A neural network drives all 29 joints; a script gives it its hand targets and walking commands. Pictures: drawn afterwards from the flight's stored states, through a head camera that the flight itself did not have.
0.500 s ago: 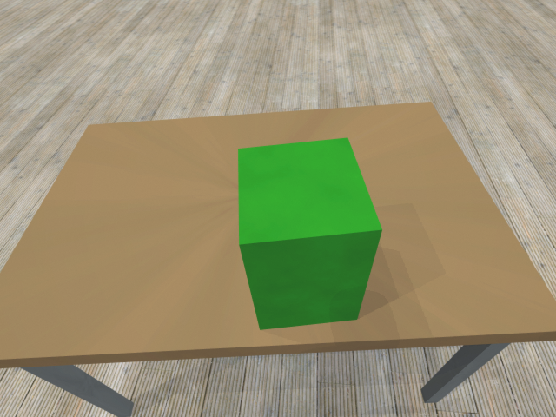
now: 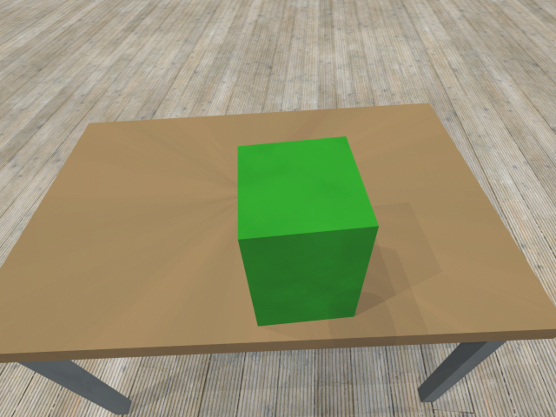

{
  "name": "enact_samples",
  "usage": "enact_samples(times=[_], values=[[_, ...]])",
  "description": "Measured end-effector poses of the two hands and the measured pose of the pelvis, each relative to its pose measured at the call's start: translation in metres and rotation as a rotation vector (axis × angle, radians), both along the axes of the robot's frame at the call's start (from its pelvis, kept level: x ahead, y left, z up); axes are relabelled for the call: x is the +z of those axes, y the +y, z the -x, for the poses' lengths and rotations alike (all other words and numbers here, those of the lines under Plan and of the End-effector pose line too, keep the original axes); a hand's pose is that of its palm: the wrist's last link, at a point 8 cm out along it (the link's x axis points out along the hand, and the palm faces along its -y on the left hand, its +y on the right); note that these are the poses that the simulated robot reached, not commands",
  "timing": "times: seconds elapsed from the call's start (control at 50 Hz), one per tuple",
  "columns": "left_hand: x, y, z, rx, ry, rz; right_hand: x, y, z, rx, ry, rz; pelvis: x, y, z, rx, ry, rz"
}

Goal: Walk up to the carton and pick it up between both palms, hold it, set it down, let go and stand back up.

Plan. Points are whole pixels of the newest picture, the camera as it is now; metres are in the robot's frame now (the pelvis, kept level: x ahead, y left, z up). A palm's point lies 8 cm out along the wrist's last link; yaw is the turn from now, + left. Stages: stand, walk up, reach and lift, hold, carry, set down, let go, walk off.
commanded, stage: stand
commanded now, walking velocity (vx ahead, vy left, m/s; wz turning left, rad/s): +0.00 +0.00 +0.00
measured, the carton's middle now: (299, 236) +0.41 -0.02 +0.01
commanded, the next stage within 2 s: none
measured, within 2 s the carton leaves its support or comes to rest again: neither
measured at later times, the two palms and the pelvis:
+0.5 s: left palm out of the picture -0.02 +0.20 -0.15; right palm out of the picture -0.06 -0.20 -0.15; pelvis +0.00 +0.00 +0.00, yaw +0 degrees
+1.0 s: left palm out of the picture -0.04 +0.20 -0.15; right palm out of the picture -0.05 -0.19 -0.15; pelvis +0.01 +0.00 +0.00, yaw +0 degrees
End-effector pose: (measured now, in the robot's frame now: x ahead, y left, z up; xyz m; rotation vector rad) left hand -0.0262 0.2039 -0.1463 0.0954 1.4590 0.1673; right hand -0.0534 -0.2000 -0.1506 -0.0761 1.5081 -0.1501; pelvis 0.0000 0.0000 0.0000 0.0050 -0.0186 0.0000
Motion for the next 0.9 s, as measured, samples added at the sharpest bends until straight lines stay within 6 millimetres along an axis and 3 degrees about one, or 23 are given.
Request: enact_samples(times=[0.18,0.5,0.7,0.9], values=[[0.000,-0.003,0.008,-0.005,0.016,0.007,-0.001,0.004,0.004,-0.003,0.007,-0.013,0.000,-0.001,0.003,-0.002,0.001,-0.001],[0.000,0.001,-0.002,-0.013,-0.024,-0.001,-0.002,0.004,0.008,0.000,0.016,-0.010,0.000,0.000,0.004,-0.001,0.002,-0.002],[0.000,0.000,0.011,-0.010,0.023,0.003,0.001,0.004,0.013,-0.004,0.043,-0.008,0.000,0.001,0.002,-0.002,0.009,0.001],[-0.001,-0.004,0.012,0.000,0.034,0.014,0.000,0.006,0.001,0.004,0.023,-0.009,0.000,0.003,-0.003,-0.001,0.009,0.000]])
